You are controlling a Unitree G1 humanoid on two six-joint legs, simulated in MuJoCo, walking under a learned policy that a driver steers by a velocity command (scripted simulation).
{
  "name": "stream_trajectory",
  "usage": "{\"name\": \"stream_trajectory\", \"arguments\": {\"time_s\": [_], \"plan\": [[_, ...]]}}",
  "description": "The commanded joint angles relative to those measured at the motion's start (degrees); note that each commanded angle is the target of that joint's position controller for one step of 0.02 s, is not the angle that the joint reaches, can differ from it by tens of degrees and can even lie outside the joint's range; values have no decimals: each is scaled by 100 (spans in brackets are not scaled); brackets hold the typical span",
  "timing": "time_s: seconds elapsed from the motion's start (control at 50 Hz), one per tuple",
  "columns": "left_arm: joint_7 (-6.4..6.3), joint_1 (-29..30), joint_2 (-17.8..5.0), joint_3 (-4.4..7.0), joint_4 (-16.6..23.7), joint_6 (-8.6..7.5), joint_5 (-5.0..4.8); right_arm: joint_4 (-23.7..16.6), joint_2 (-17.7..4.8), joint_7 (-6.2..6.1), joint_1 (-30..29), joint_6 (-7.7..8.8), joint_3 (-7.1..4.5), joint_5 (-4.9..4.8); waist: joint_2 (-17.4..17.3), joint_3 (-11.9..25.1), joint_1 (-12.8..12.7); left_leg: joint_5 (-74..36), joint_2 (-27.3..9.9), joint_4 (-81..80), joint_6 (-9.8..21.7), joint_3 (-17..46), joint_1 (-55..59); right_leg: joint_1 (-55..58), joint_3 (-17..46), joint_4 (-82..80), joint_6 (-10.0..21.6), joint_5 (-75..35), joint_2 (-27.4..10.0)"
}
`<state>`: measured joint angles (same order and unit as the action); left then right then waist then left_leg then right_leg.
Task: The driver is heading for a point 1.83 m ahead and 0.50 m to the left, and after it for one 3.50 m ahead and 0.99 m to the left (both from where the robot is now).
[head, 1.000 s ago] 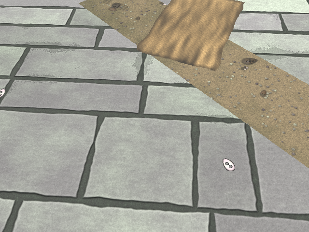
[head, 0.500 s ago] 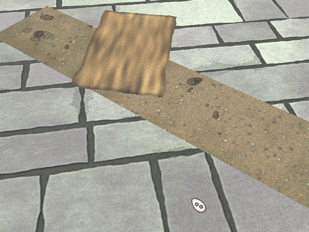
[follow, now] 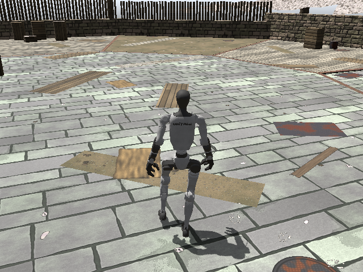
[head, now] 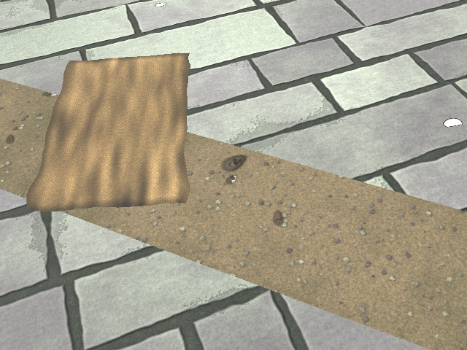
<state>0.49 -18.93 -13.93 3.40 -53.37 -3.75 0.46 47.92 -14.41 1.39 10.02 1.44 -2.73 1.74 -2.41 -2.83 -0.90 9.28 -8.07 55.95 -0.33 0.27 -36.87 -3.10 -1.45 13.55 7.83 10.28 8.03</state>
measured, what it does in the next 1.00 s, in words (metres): walks ahead, turning left: left foot, then right foot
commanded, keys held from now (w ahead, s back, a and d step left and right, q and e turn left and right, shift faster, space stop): w+q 0.62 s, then w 0.38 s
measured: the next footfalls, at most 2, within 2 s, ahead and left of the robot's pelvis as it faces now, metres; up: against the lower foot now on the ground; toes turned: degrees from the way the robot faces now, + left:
left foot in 0.28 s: +0.31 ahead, +0.12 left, +0.00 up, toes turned +11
right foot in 0.80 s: +0.65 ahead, +0.05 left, +0.00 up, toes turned +24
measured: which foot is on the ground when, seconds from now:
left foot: up 0.00-0.26, down 0.28-0.82, up 0.84-1.00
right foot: down 0.00-0.30, up 0.32-0.78, down 0.80-1.00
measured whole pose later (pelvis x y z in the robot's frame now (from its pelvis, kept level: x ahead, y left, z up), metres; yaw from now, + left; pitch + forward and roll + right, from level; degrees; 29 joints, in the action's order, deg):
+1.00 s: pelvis +0.56 +0.10 +0.00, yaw +25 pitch +0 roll +0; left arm 0.5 -16.8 -14.5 1.8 -48.6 -4.6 1.1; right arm 48.0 -16.3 1.4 16.1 2.2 -2.6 2.2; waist -2.5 -1.6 0.1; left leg 18.3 1.0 62.2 3.3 3.4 -26.2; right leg -12.0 -2.6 21.4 3.7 9.9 3.2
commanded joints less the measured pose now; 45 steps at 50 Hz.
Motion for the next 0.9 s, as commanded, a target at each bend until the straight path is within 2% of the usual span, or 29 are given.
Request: {"name": "stream_trajectory", "arguments": {"time_s": [0.02,0.08,0.12,0.16,0.18,0.22,0.24,0.26,0.28,0.3,0.32,0.34,0.36,0.38,0.4,0.44,0.48,0.58,0.66,0.7,0.74,0.76,0.78,0.8,0.82,0.84,0.86,0.88,0.9], "plan": [[-17,-326,-699,102,155,-122,20,-263,-378,33,-165,-4,-73,-67,479,-58,-105,-655,130,-448,89,-58,-268,179,547,-611,134,-2425,-1598],[-67,-446,-652,47,67,-157,64,-358,-319,57,-511,20,-41,-89,517,-212,-214,-980,398,-1037,197,2,-347,495,219,-675,7,-2573,-1686],[-120,-521,-590,1,-11,-165,78,-447,-284,78,-755,35,-8,-62,505,-319,-267,-1023,503,-1429,275,-177,-358,753,30,-683,-32,-2837,-1770],[-177,-607,-568,-39,-103,-163,88,-545,-222,102,-956,57,33,-30,496,-373,-300,-884,613,-1834,388,-420,-236,1037,-156,-535,-66,-3412,-1861],[-204,-583,-598,-51,-131,-163,99,-564,-212,102,-929,66,40,-27,526,-327,-242,-700,730,-2021,478,-560,-5,1131,-275,-328,-112,-4059,-1895],[-272,-501,-779,-36,-163,-157,116,-492,-300,64,-563,62,4,-20,735,-32,-20,-130,1074,-2125,709,-852,613,1350,-451,455,-212,-5988,-1972],[-304,-442,-878,-14,-156,-127,133,-372,-392,40,-122,69,-37,-8,838,211,187,177,1244,-2164,842,-917,1024,1406,-508,1121,-237,-6670,-2020],[-309,-359,-972,14,-121,-81,156,-165,-541,20,569,95,-109,2,871,559,482,314,1361,-2356,995,-854,1709,1261,-537,2071,-235,-6673,-2044],[-294,-151,-1041,26,-21,-62,112,75,-722,-9,1416,139,-208,73,731,942,950,75,1232,-2862,1235,-486,2916,513,-681,3393,-269,-5650,-1944],[-237,-93,-785,-51,282,-121,14,153,-1359,-89,2052,113,-412,124,-126,1513,1133,201,-115,-2983,1851,1374,4397,-1103,-908,5564,-428,-2952,-1366],[-125,-207,-600,-45,512,-184,-3,80,-1535,-67,1617,58,-459,-17,-1052,1829,587,-677,-1182,-3631,2653,4229,5410,-3161,-124,7125,-593,1886,-172],[-82,155,-713,-57,577,-225,129,83,-1387,-34,1301,38,-449,-193,-80,1303,566,-319,-1001,-3770,2514,3591,4961,-3673,655,7116,-485,1417,-715],[-44,370,-701,-72,688,-289,67,21,-1073,-45,994,26,-372,-173,195,676,440,-268,-874,-3989,2309,2987,4157,-3706,590,6732,-507,988,-947],[-38,369,-688,-62,685,-288,63,15,-766,-54,786,21,-288,-139,547,193,195,-531,-607,-4200,2029,2521,3417,-3489,513,6175,-546,835,-1137],[-38,383,-644,-71,735,-191,150,26,-648,-88,678,50,-238,-158,535,10,27,-867,-332,-4295,1868,2163,2929,-3239,500,5811,-655,821,-1248],[-2,240,-522,-111,761,26,254,30,-720,-103,711,151,-232,-178,276,90,-99,-1356,-21,-4401,1773,1735,2522,-2877,376,5332,-848,751,-1312],[17,456,-484,-128,907,118,253,57,-924,-100,867,215,-285,-185,154,102,-83,-1638,164,-4474,1741,1528,2392,-2945,230,4825,-1002,473,-1328],[54,1613,-480,-162,1360,139,196,71,-978,-109,1400,170,-324,-196,-82,54,373,-1780,395,-4373,1377,1558,2898,-3405,133,3324,-1169,-643,-1255],[91,2195,-474,-220,1591,81,154,81,-977,-161,1735,143,-325,-138,-150,115,638,-2222,295,-4089,1295,1698,3587,-3487,107,2509,-1070,-927,-1076],[103,2329,-501,-236,1676,27,144,87,-960,-197,1789,159,-306,-97,-185,100,671,-2478,152,-3949,1230,1777,3800,-3264,101,2125,-926,-894,-1001],[92,1940,-627,-196,1596,-22,144,50,-1016,-237,1586,197,-300,-80,-248,146,422,-2842,8,-3745,1055,1837,3769,-2519,148,1716,-708,-652,-906],[57,1510,-756,-139,1460,-48,139,32,-1084,-238,1458,224,-307,-73,-268,282,219,-3495,28,-3390,960,1791,3731,-1925,104,1598,-589,-374,-760],[2,793,-870,-73,1228,-95,139,43,-1116,-213,1368,243,-302,-80,-108,610,-133,-3930,238,-2567,855,1589,3689,-1090,14,1269,-456,-355,-633],[-73,17,-1091,2,1074,-161,204,6,-983,-170,1360,278,-253,-109,151,1141,-485,-3215,520,-1415,742,1356,3117,121,493,1171,-236,-233,-1150],[-155,-666,-1564,98,1070,-163,322,-168,-487,-147,1697,314,-124,-214,1000,1915,-515,-874,1053,310,570,869,1959,1472,2434,1033,172,521,-2601],[-102,-590,-1768,216,886,-43,193,-110,-577,-140,2286,282,-147,-233,2069,2107,-166,2081,1676,1415,474,548,741,1789,4667,249,811,695,-3312],[-49,-31,-1209,122,1033,8,95,4,-859,-177,1915,214,-169,-50,892,1108,-38,1691,1215,1780,511,747,248,1013,4175,182,755,1343,-3093],[-14,320,-809,28,1084,-10,62,-78,-805,-118,1344,218,-146,-6,344,520,-78,1260,1037,1568,493,737,268,293,3243,90,632,1128,-2757],[-8,466,-650,-20,1037,-28,110,-149,-691,-77,1133,214,-120,-27,323,239,34,1047,860,1235,479,676,368,-148,2590,-77,446,597,-2447]]}}
Velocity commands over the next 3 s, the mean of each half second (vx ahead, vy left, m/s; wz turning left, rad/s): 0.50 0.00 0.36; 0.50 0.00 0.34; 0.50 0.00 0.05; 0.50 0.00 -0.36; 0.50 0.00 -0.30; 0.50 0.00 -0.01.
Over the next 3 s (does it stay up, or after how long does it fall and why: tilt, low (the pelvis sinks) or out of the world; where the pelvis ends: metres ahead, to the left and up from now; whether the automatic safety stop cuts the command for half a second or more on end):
stays up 1.57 0.39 -0.02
